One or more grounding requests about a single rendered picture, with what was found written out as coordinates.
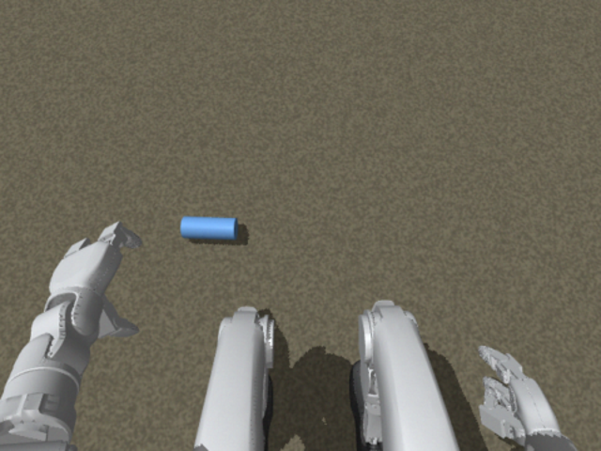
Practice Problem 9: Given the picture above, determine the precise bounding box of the left robot hand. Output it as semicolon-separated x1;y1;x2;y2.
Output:
49;221;142;339

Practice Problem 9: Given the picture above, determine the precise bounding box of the right robot hand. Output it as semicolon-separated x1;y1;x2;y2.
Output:
478;345;562;447

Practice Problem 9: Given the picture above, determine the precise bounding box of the right robot arm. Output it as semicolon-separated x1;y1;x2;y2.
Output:
524;430;578;451

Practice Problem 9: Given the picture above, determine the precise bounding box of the right robot foot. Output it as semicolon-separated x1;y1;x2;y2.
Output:
349;360;383;451

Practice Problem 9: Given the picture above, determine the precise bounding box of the left robot arm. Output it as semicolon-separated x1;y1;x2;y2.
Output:
0;287;104;451

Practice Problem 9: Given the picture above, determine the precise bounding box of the can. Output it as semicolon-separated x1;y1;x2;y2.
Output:
180;216;238;240

